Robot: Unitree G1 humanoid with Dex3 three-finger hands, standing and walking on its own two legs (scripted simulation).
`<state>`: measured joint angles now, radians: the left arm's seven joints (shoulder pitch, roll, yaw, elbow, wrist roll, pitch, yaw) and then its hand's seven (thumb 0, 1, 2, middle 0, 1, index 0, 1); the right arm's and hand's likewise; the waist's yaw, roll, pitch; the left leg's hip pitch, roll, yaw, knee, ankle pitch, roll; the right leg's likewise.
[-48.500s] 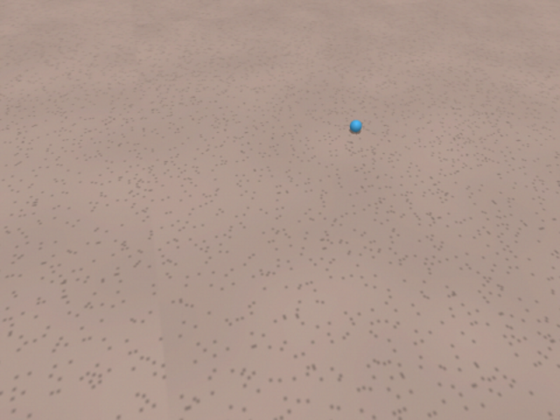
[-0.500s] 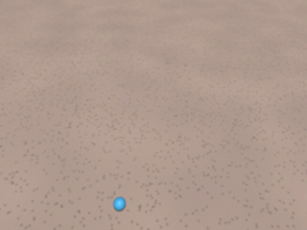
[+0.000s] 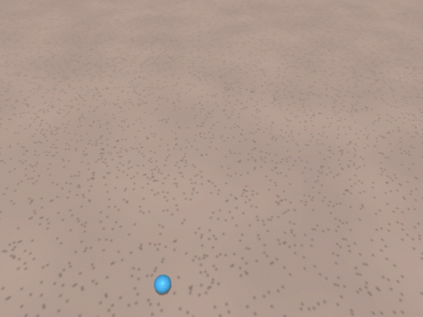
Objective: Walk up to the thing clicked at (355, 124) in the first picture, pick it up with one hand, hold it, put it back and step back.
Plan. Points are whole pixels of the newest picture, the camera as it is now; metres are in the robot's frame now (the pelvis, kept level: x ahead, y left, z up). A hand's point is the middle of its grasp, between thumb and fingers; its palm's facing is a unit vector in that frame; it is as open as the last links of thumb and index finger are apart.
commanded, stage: stand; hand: left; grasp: from above
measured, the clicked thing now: (162, 283) +0.45 +0.20 -0.74
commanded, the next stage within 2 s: step back in 0.78 s
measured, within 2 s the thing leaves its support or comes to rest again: neither
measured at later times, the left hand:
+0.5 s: hand out of the picture +0.07 +0.25 -0.16, palm faces +0.01 -0.94 -0.34, open 7.4 cm
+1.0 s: hand out of the picture +0.08 +0.28 -0.17, palm faces -0.01 -0.93 -0.38, open 7.4 cm
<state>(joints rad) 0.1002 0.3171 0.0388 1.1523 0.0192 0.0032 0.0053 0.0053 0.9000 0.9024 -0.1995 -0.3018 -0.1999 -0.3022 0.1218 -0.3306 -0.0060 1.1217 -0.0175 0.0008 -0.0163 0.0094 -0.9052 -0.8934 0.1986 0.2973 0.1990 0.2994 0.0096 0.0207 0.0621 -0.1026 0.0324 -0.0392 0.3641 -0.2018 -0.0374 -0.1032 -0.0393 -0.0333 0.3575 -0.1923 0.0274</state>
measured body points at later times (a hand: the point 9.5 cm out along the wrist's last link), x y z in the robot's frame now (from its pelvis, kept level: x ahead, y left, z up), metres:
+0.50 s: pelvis +0.00 +0.00 +0.00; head +0.01 -0.01 +0.45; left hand +0.07 +0.30 -0.13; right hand +0.07 -0.30 -0.14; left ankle +0.00 +0.14 -0.75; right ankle +0.00 -0.14 -0.75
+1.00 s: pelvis -0.03 +0.02 -0.02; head +0.02 +0.01 +0.43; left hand +0.08 +0.33 -0.14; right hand +0.06 -0.31 -0.14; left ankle -0.02 +0.14 -0.74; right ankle +0.00 -0.13 -0.75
